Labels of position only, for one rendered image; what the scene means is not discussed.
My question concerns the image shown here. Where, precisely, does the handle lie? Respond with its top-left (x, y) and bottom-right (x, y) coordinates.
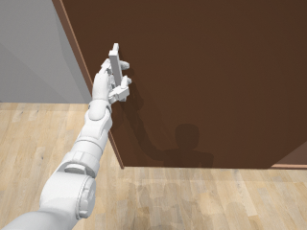
top-left (108, 43), bottom-right (127, 102)

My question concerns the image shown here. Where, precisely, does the robot left hand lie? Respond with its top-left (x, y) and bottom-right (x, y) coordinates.
top-left (92, 58), bottom-right (131, 105)

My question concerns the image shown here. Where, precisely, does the left robot upper arm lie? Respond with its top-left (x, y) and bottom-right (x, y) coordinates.
top-left (1, 172), bottom-right (96, 230)

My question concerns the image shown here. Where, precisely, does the wardrobe door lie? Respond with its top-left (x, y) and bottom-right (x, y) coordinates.
top-left (275, 141), bottom-right (307, 165)
top-left (61, 0), bottom-right (307, 170)

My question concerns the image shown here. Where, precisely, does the robot left forearm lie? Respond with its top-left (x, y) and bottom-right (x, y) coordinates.
top-left (39, 100), bottom-right (112, 208)

